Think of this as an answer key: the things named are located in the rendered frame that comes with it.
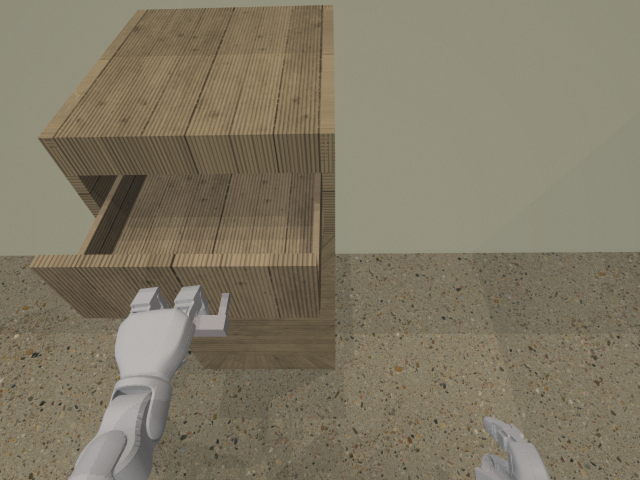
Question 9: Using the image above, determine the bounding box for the cabinet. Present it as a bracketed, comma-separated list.
[38, 5, 335, 369]

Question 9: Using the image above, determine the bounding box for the right robot hand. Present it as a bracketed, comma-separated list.
[475, 417, 551, 480]

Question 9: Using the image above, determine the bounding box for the left robot hand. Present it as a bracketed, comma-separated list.
[115, 285, 211, 383]

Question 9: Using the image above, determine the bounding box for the drawer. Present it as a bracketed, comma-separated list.
[29, 173, 322, 318]

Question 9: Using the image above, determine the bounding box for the robot left forearm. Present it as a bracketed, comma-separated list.
[67, 375, 173, 480]

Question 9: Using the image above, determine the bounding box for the handle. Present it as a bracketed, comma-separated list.
[193, 293, 231, 337]

